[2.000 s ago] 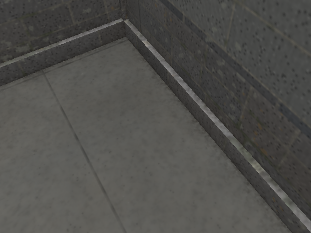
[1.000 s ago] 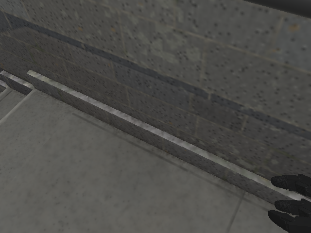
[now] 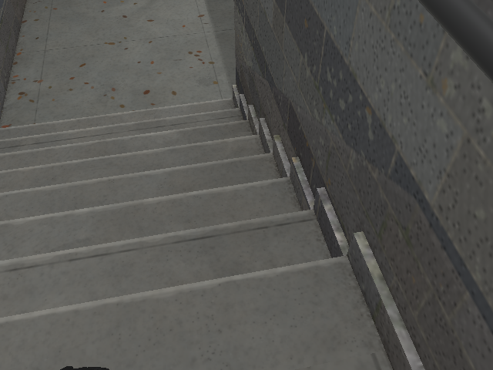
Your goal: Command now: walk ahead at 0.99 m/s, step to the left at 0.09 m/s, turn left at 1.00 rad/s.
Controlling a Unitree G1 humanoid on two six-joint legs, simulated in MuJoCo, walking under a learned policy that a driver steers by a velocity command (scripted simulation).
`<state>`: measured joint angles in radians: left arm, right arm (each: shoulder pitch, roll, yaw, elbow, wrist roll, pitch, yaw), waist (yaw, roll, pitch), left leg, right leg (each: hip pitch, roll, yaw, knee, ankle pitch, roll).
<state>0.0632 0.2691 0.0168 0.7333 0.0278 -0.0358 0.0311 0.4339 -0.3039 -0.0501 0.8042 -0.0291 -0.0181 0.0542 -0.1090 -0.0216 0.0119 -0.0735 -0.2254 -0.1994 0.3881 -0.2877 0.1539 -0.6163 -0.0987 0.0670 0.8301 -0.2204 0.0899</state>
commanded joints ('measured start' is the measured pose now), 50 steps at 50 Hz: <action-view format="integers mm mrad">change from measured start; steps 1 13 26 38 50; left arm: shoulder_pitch -158 239 383 201 487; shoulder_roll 150 183 170 143 113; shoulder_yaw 37 77 40 66 48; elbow -94 52 212 36 118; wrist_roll -22 12 -52 13 -6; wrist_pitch -24 -37 -102 -5 -46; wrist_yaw -1 -16 -45 -13 -10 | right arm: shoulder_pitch -11 -113 -483 -46 -77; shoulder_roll -164 -101 2 -86 -119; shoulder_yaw -45 12 48 -20 -22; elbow -67 -5 -203 29 182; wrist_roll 27 14 -1 18 -28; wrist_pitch -50 -67 -37 -50 -69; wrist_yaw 1 -32 33 -61 -98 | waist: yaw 7 172 59 132 266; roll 62 -122 -17 12 87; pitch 130 -91 150 81 -25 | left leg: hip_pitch -66 -633 -291 -104 -314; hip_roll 303 156 185 336 129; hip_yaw -411 26 260 -328 77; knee -212 943 363 5 935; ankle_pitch -9 -27 374 348 558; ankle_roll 131 -24 -28 174 15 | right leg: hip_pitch -12 812 323 -23 694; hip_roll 31 -221 -110 10 165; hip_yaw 25 527 -79 57 -221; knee -203 -567 -838 213 -318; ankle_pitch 179 -504 605 -210 704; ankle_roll -9 -298 -268 -102 -179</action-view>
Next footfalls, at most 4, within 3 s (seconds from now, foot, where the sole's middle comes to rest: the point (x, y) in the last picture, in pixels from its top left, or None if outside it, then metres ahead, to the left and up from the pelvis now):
0.18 right None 0.36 -0.12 -0.77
0.62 left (171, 317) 0.68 0.18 -0.77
1.04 right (173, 238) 1.06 0.19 -0.92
1.34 left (105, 226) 1.25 0.48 -1.07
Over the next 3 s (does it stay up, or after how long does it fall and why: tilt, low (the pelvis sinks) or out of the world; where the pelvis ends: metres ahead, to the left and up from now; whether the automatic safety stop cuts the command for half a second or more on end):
stays up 2.42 0.27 -0.92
